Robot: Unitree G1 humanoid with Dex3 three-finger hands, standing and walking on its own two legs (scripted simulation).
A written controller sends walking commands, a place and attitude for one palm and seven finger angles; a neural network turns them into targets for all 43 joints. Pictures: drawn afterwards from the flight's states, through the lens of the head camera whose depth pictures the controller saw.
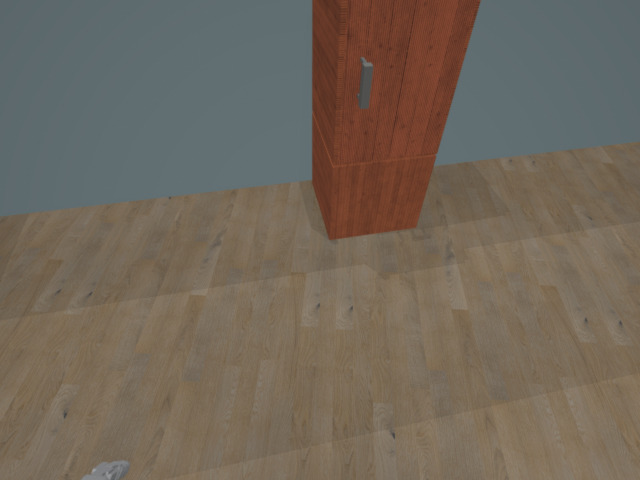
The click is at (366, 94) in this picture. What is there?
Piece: cupboard door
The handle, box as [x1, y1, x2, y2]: [357, 57, 372, 108]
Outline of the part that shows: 360,57 362,69 360,90 357,94 359,100 358,105 360,108 367,108 372,74 372,65 370,62 367,62 363,57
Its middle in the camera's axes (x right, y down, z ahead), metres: +0.12 -0.45 +1.13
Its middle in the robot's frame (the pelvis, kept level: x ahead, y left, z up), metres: +1.15 -0.07 -0.04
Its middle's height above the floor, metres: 0.73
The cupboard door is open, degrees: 0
